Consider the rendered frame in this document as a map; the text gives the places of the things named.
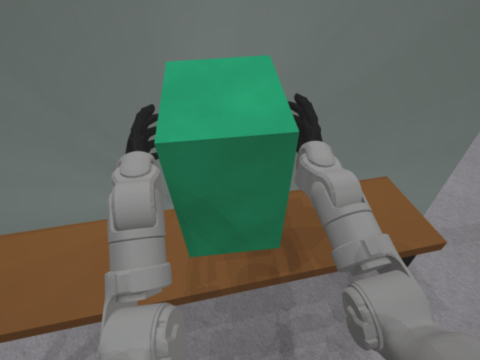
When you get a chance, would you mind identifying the robot left forearm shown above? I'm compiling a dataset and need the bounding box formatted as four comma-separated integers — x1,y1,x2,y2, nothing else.
98,151,172,360

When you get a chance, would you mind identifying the right robot hand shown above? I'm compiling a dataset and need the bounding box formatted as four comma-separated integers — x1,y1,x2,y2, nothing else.
288,93,323,153

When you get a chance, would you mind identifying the carton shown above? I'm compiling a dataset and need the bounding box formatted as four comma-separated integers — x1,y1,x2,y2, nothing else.
154,55,299,257

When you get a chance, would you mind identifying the left robot hand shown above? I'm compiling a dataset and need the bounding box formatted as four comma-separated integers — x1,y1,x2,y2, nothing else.
125,104,159,160

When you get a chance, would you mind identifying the table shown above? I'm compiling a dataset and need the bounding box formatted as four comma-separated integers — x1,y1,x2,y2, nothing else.
0,176,447,343

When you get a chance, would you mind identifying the robot right upper arm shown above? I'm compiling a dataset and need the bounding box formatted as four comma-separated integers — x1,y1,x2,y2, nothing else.
342,270,480,360

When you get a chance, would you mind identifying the robot right forearm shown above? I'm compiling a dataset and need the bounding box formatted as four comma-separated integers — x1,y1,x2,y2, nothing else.
295,141,435,323

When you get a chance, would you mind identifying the robot left upper arm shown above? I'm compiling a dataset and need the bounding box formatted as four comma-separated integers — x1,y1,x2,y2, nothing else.
100,302,188,360

